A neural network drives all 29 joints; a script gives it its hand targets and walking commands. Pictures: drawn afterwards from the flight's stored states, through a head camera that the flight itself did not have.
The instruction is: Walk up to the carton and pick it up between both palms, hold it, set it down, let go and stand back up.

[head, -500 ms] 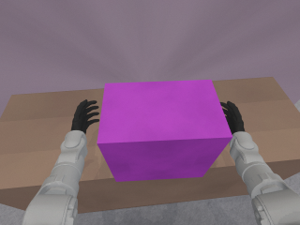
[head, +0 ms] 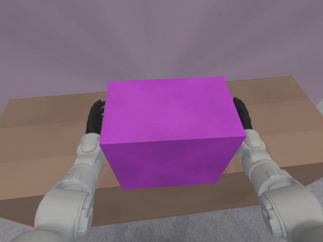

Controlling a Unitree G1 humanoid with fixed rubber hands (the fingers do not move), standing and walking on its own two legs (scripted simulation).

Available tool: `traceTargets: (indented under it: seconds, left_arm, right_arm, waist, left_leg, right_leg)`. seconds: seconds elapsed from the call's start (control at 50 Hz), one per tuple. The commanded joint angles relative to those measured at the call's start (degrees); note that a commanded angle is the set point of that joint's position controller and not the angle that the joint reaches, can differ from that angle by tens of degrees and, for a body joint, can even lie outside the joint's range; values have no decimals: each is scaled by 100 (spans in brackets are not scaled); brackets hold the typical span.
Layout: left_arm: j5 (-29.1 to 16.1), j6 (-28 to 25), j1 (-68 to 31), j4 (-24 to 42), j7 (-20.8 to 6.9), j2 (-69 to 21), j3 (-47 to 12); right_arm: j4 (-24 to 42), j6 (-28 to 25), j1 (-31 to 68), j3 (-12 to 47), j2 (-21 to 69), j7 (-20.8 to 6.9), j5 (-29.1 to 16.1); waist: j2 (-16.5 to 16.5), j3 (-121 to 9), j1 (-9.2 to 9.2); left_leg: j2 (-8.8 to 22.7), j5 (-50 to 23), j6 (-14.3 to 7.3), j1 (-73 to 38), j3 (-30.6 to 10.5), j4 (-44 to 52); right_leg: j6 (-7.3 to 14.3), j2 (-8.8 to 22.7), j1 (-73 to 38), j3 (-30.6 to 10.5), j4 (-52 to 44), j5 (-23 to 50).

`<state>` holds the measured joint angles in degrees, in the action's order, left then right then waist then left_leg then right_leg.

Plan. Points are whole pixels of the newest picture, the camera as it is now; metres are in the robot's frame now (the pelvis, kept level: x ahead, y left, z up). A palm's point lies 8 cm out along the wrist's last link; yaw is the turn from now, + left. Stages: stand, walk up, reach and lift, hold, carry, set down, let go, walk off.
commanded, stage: reach and lift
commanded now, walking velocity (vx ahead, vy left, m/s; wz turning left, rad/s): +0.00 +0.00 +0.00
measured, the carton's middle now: (168, 138) +0.39 +0.02 -0.01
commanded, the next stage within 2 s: none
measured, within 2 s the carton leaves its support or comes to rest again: leaves its support in 1.62 s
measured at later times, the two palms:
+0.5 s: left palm (95, 130) +0.38 +0.21 +0.03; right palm (241, 127) +0.39 -0.18 +0.04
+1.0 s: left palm (94, 131) +0.37 +0.22 +0.03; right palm (241, 132) +0.38 -0.17 +0.04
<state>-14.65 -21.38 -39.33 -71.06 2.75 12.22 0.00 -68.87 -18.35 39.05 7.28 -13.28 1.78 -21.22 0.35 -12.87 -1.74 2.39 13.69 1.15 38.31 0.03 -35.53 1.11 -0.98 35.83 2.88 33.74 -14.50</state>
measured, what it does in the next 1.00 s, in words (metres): stands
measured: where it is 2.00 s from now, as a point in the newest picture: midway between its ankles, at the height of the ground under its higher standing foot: outside the picture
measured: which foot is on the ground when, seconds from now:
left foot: down 0.00-1.00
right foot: down 0.00-1.00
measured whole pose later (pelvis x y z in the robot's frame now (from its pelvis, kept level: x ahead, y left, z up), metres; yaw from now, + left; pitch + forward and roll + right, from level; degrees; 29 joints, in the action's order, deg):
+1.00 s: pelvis +0.02 +0.01 +0.02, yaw +2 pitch +14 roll -1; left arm -11.2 -28.5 -31.1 -67.7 2.5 9.8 3.6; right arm -53.1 -17.2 26.3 -4.1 -8.3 1.6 -6.0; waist -1.3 -9.5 1.5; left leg 0.5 9.4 0.3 26.9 -0.7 -22.8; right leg 0.0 0.5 23.3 3.7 19.8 -10.0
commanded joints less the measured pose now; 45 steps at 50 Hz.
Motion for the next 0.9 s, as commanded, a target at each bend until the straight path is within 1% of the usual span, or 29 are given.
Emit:
traceTargets:
  seconds: [0.0, 0.1, 0.22, 0.36, 0.44, 0.52, 0.56, 0.6, 0.64, 0.66, 0.68, 0.7, 0.76, 0.8, 0.84, 0.88]
  left_arm:
    - [184, -381, -2064, 813, -43, 376, 18]
    - [215, -394, -1977, 823, -122, 342, 50]
    - [216, -452, -2016, 819, -134, 202, 35]
    - [318, -555, -2017, 782, -159, -33, 41]
    - [423, -621, -2021, 751, -205, -232, 52]
    - [590, -692, -2069, 721, -287, -576, 40]
    - [708, -736, -2126, 702, -364, -946, -51]
    - [916, -809, -2254, 695, -544, -1708, -309]
    - [1184, -930, -2654, 859, -915, -3173, -839]
    - [1207, -1001, -2730, 980, -1034, -3742, -1015]
    - [1195, -1069, -2662, 1079, -1066, -3962, -1083]
    - [1174, -1120, -2627, 1162, -1064, -4009, -1099]
    - [1149, -1172, -2611, 1308, -1027, -3975, -1096]
    - [1142, -1157, -2550, 1371, -990, -3974, -1130]
    - [1127, -1134, -2471, 1470, -948, -4012, -1191]
    - [1108, -1109, -2368, 1614, -906, -4084, -1281]
  right_arm:
    - [776, -286, 2290, -75, -128, 116, 203]
    - [892, -320, 2214, -8, -64, 148, 174]
    - [1019, -278, 2209, -68, 144, 156, 324]
    - [1032, -281, 2164, -110, 454, 145, 495]
    - [1055, -312, 2131, -130, 702, 123, 628]
    - [1122, -371, 2100, -152, 1114, 75, 872]
    - [1225, -415, 2098, -106, 1566, 8, 1096]
    - [1444, -462, 2107, 91, 2444, -149, 1476]
    - [1816, -479, 2209, 512, 3850, -485, 1842]
    - [2091, -471, 2240, 689, 4321, -636, 1865]
    - [2317, -447, 2238, 791, 4430, -720, 1855]
    - [2425, -415, 2192, 832, 4409, -760, 1881]
    - [2512, -317, 1969, 802, 4315, -816, 2076]
    - [2530, -255, 1830, 767, 4292, -843, 2163]
    - [2564, -213, 1720, 778, 4287, -860, 2178]
    - [2625, -192, 1618, 842, 4291, -864, 2129]
  waist:
    - [-175, -2673, -7]
    - [-114, -2684, 4]
    - [-103, -2546, 26]
    - [-143, -2513, 61]
    - [-150, -2467, 84]
    - [-173, -2383, 112]
    - [-208, -2327, 120]
    - [-230, -2222, 121]
    - [-268, -2235, 203]
    - [-366, -2326, 254]
    - [-436, -2370, 279]
    - [-435, -2323, 304]
    - [-343, -2068, 344]
    - [-297, -1947, 322]
    - [-294, -1915, 291]
    - [-323, -1970, 268]
  left_leg:
    - [-232, -1987, 177, -1933, -7, -95]
    - [-257, -2134, 180, -1962, -3, -35]
    - [-256, -1982, 153, -1904, -15, 89]
    - [-260, -2055, 149, -1890, -50, 147]
    - [-267, -2086, 140, -1878, -64, 210]
    - [-268, -2080, 136, -1892, -64, 326]
    - [-266, -2061, 141, -1928, -60, 420]
    - [-281, -2045, 156, -2014, -47, 570]
    - [-369, -2102, 225, -2111, -48, 800]
    - [-392, -2129, 239, -2124, -89, 882]
    - [-402, -2126, 243, -2127, -129, 945]
    - [-406, -2079, 238, -2113, -159, 1009]
    - [-375, -1792, 182, -2090, -201, 1208]
    - [-327, -1716, 163, -2167, -213, 1272]
    - [-291, -1834, 185, -2303, -222, 1266]
    - [-268, -2116, 236, -2492, -235, 1208]
  right_leg:
    - [-126, 26, -837, -214, -423, 1008]
    - [-159, 10, -1012, -239, -501, 1203]
    - [-149, 48, -1041, -247, -594, 1021]
    - [-147, 82, -1130, -252, -646, 1138]
    - [-152, 108, -1247, -252, -697, 1234]
    - [-151, 144, -1403, -238, -795, 1315]
    - [-146, 164, -1508, -210, -893, 1342]
    - [-162, 189, -1685, -168, -1040, 1412]
    - [-222, 216, -2048, -205, -1169, 1648]
    - [-191, 205, -2281, -261, -1180, 1841]
    - [-161, 193, -2462, -294, -1189, 1975]
    - [-156, 196, -2555, -305, -1205, 1986]
    - [-142, 221, -2510, -302, -1301, 1625]
    - [-110, 212, -2363, -285, -1370, 1371]
    - [-83, 188, -2276, -269, -1416, 1304]
    - [-63, 146, -2236, -254, -1440, 1413]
